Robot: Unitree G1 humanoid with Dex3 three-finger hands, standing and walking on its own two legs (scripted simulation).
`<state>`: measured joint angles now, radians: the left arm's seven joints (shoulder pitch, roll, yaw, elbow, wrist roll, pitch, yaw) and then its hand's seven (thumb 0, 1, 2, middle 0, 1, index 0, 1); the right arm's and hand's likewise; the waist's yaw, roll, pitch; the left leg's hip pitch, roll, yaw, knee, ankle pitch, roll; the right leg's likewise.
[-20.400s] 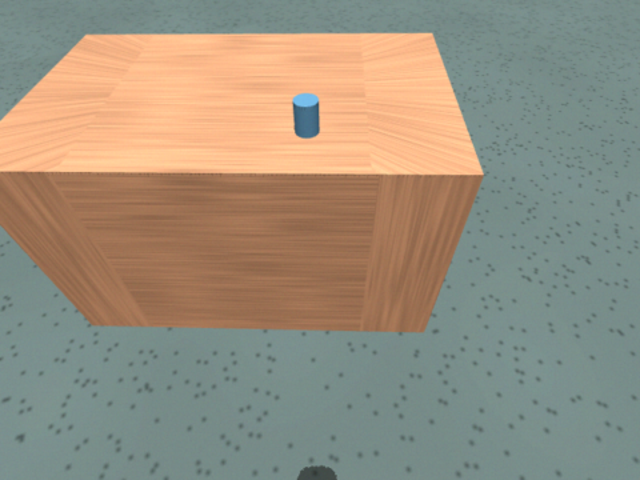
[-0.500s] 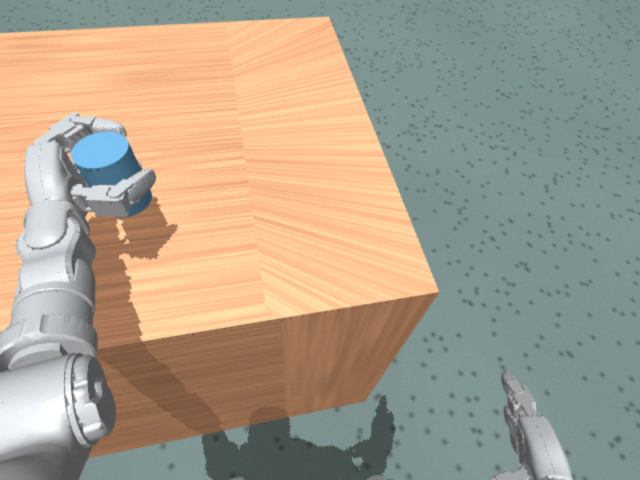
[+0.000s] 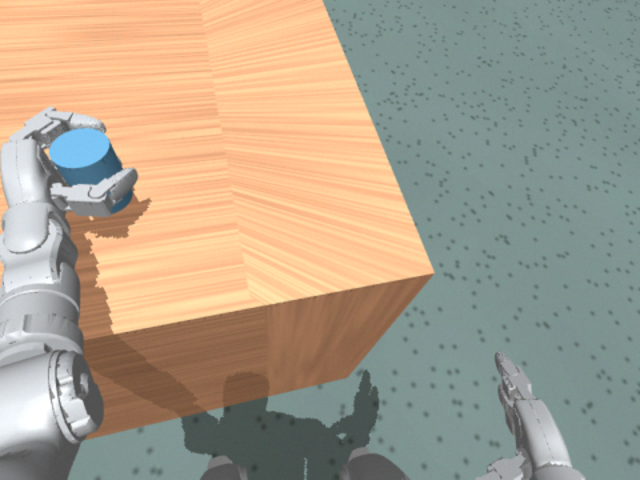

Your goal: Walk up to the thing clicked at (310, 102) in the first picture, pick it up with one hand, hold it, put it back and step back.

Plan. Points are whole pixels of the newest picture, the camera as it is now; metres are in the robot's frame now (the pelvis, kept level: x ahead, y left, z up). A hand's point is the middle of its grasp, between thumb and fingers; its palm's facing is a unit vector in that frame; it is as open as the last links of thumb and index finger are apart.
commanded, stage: lower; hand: left
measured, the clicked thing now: (94, 173) +0.51 +0.21 +0.06
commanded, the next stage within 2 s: loosen in 0.46 s
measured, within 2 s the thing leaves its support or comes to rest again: rests again in 0.26 s
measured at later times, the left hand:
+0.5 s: hand (102, 178) +0.52 +0.20 +0.04, palm faces +0.15 -0.99 -0.01, open 9.0 cm
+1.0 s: hand (102, 178) +0.52 +0.20 +0.04, palm faces +0.16 -0.99 +0.00, open 11.6 cm
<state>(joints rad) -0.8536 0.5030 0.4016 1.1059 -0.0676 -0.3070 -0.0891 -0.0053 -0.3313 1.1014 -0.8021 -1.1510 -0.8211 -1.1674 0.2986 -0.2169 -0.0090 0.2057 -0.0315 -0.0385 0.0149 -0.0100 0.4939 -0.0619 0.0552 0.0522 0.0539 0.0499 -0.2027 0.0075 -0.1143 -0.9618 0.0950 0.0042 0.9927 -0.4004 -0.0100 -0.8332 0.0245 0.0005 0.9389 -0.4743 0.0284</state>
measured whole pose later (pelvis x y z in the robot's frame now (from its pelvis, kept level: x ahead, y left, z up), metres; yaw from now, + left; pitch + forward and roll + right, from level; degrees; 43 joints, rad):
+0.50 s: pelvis +0.00 +0.00 -0.01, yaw +0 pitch +23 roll -4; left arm -0.84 0.50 0.41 1.11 -0.06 -0.36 -0.09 -0.01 -0.34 1.12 -0.79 -1.17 -0.81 -1.19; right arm 0.33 -0.23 -0.01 0.10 -0.04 0.00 0.04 -0.01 0.50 -0.06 0.06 0.05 0.05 0.05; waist -0.22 0.01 -0.13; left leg -1.04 0.10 -0.01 1.07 -0.44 -0.01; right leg -0.91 0.02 0.00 1.01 -0.51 0.03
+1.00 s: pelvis -0.01 +0.00 -0.02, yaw +0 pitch +24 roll -4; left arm -0.89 0.53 0.41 1.15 -0.06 -0.37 -0.08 -0.01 -0.41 0.55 -0.74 -0.73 -0.76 -0.73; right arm 0.34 -0.23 0.00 0.05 -0.04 0.02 0.04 -0.01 0.50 -0.05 0.06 0.05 0.06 0.05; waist -0.23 0.01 -0.14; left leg -1.10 0.10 -0.02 1.11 -0.44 -0.01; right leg -0.96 0.03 -0.01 1.06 -0.52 0.03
